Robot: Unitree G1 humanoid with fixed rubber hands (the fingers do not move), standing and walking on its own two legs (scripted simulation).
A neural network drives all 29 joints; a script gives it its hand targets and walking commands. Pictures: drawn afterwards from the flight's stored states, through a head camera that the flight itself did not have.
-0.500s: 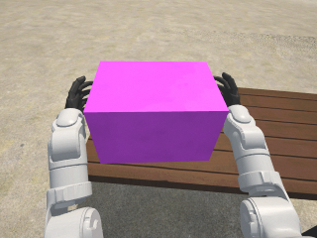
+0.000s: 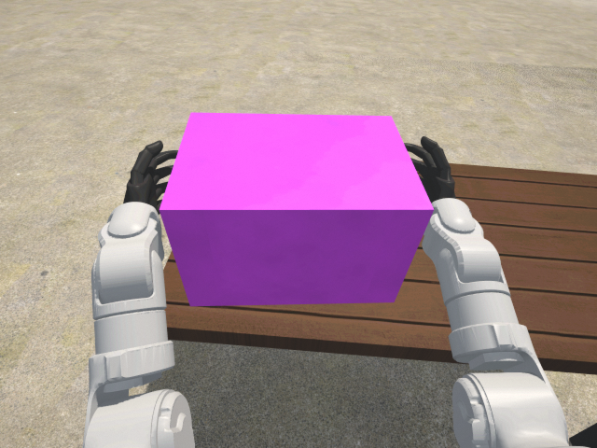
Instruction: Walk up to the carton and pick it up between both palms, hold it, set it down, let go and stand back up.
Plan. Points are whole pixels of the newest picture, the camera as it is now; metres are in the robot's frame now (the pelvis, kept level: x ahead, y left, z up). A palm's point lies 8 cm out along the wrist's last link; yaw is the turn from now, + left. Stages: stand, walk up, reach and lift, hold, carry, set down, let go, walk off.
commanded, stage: hold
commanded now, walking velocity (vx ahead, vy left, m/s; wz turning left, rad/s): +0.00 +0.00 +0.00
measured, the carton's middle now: (293, 208) +0.39 +0.01 +0.15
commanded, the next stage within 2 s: none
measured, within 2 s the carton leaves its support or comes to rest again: neither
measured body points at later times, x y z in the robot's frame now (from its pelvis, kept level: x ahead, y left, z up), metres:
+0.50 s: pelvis +0.00 +0.00 +0.00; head -0.04 +0.02 +0.45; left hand +0.37 +0.19 +0.18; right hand +0.38 -0.18 +0.19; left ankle +0.01 +0.12 -0.75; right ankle +0.02 -0.12 -0.75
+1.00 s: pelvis +0.00 +0.00 +0.00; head -0.05 +0.02 +0.45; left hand +0.36 +0.19 +0.19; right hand +0.37 -0.19 +0.19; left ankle +0.01 +0.12 -0.75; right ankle +0.02 -0.12 -0.75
